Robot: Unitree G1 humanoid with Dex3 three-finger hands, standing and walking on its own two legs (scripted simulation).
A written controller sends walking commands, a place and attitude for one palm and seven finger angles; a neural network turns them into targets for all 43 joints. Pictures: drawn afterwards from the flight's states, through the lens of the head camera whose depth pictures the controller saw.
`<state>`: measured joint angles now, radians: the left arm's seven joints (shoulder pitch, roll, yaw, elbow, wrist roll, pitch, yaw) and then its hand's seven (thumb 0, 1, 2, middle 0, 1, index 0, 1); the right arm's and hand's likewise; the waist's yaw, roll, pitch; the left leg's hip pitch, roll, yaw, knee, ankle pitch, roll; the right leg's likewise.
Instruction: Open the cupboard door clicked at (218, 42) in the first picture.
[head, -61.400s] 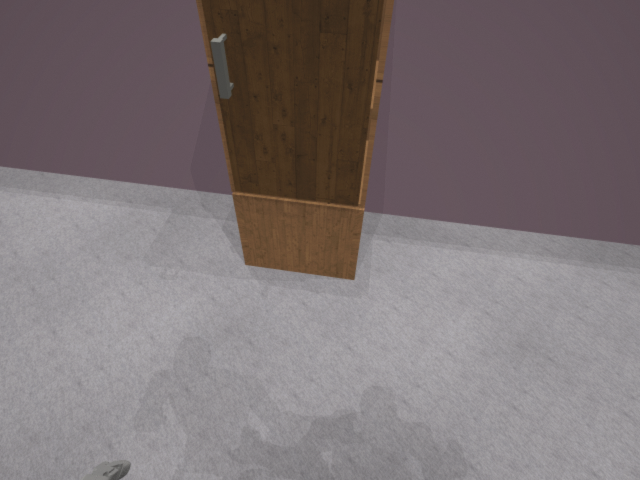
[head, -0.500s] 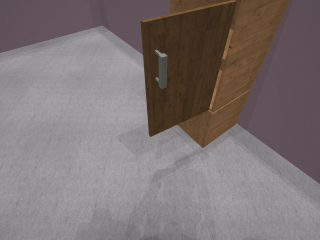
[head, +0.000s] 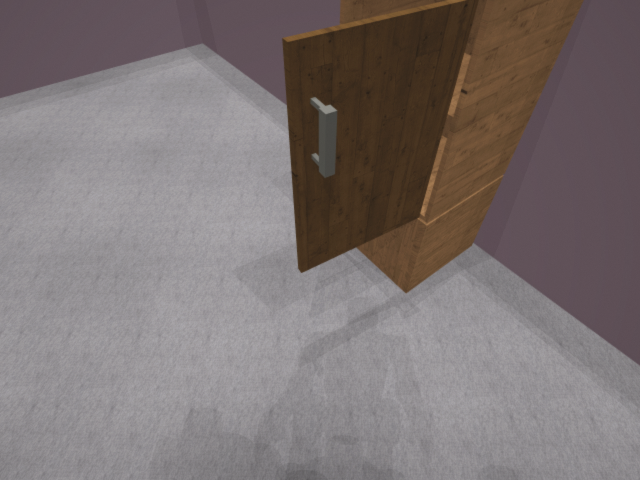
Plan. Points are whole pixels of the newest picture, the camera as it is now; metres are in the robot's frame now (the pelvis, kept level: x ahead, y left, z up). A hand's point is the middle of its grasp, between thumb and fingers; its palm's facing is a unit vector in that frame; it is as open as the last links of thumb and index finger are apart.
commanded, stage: look to check the result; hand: left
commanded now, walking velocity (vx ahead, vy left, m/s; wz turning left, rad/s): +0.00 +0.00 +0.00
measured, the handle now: (321, 137) +0.67 +0.04 +0.06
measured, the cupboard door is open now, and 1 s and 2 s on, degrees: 83 83 83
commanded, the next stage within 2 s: stand and wait in 0.42 s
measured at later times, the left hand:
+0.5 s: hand out of the picture +0.08 +0.22 -0.16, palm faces -0.01 -0.95 -0.30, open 7.4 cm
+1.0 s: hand out of the picture +0.10 +0.23 -0.16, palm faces -0.02 -0.95 -0.31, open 7.4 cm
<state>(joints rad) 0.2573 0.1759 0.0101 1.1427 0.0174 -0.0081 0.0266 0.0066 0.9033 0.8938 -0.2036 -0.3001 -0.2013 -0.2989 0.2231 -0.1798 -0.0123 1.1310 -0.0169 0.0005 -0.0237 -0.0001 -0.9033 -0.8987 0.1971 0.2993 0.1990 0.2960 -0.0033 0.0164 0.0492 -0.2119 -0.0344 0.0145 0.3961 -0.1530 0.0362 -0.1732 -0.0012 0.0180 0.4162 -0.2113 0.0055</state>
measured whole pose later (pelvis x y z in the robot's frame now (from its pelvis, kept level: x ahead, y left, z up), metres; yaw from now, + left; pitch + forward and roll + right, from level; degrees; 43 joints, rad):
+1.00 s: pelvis +0.04 -0.01 +0.01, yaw +0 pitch -2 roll +0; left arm 0.13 0.30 0.00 1.13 0.01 -0.02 0.01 0.01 0.90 0.89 -0.21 -0.30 -0.20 -0.30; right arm 0.09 -0.30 0.00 1.14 -0.01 -0.01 -0.01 0.00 -0.90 -0.90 0.20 0.30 0.20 0.30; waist 0.00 0.00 0.06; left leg -0.12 -0.03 0.01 0.31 -0.17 0.03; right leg -0.07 0.00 0.01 0.31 -0.21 0.00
